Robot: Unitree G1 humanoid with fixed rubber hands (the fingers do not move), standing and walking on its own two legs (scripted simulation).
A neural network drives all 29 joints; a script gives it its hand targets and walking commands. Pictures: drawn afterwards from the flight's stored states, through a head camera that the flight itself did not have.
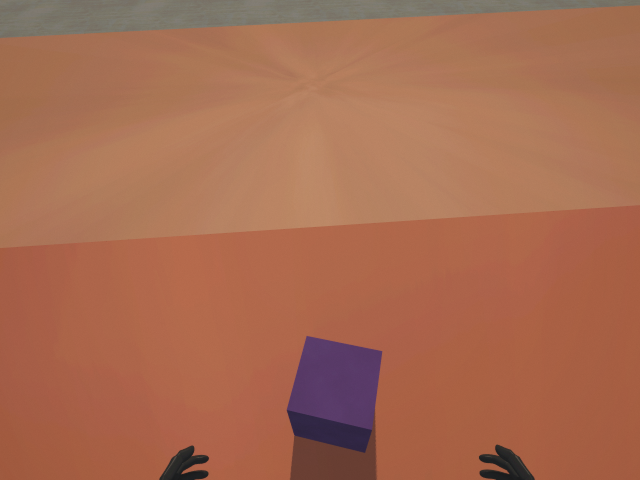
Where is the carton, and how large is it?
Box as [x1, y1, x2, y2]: [287, 336, 381, 452]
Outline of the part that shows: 306,336 287,407 287,412 294,435 364,452 372,426 381,351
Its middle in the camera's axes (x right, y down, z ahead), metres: +0.04 +0.44 +1.08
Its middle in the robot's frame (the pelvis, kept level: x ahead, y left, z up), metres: +0.42 +0.00 -0.64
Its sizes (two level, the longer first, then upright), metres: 0.210 0.200 0.250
